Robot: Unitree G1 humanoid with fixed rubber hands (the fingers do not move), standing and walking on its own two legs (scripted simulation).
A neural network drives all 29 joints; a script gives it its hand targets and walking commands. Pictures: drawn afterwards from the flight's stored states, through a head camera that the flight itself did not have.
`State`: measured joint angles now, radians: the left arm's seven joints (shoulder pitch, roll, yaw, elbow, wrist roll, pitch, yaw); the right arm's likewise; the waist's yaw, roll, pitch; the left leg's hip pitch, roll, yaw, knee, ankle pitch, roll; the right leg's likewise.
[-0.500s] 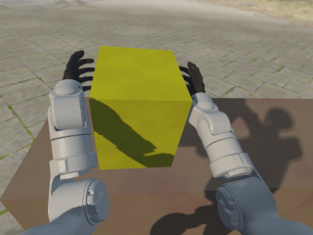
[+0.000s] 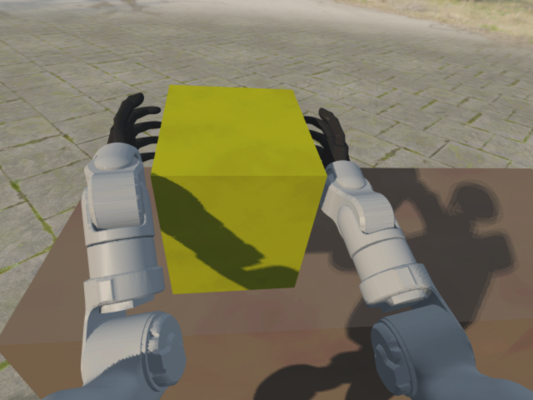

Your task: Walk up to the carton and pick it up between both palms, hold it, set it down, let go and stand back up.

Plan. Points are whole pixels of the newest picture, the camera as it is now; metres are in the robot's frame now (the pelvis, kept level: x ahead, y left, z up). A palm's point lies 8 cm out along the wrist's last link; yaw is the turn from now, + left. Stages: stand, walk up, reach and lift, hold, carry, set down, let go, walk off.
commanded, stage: hold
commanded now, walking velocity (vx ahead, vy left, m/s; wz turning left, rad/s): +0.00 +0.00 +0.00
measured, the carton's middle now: (234, 189) +0.38 +0.02 +0.18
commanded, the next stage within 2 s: none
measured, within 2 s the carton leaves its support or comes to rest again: neither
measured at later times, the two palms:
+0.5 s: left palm (118, 148) +0.36 +0.16 +0.27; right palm (329, 162) +0.36 -0.12 +0.24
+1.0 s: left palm (119, 146) +0.36 +0.16 +0.27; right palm (328, 163) +0.36 -0.12 +0.24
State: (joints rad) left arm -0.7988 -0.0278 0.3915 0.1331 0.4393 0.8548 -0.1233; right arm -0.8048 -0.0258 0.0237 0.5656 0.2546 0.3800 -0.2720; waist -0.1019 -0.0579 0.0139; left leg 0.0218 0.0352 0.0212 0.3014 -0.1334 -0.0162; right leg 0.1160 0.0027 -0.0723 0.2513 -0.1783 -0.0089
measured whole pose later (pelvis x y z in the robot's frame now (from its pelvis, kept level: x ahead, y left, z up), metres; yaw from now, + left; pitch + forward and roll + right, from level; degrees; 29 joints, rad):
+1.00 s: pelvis +0.00 +0.00 +0.00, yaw +0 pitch -11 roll -1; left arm -0.84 -0.03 0.40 0.16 0.47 0.85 -0.13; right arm -0.83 -0.01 -0.01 0.61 0.23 0.35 -0.26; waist -0.10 -0.06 0.02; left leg 0.02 0.03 0.02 0.30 -0.12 -0.01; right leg 0.12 0.00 -0.07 0.24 -0.17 0.00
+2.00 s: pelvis +0.00 +0.00 +0.00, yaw +0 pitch -10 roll -1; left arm -0.80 -0.03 0.39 0.13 0.44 0.86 -0.12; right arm -0.81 -0.03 0.02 0.57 0.26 0.40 -0.28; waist -0.10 -0.06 0.01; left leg 0.01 0.03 0.02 0.30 -0.13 -0.01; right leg 0.10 0.00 -0.06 0.25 -0.18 -0.01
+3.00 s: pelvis +0.00 +0.00 +0.00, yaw +0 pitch -12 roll +0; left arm -0.85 -0.03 0.40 0.16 0.46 0.80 -0.13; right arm -0.83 0.01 -0.06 0.59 0.18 0.33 -0.24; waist -0.10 -0.06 0.02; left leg 0.03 0.02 0.02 0.29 -0.12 0.00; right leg 0.12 0.00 -0.06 0.25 -0.18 -0.01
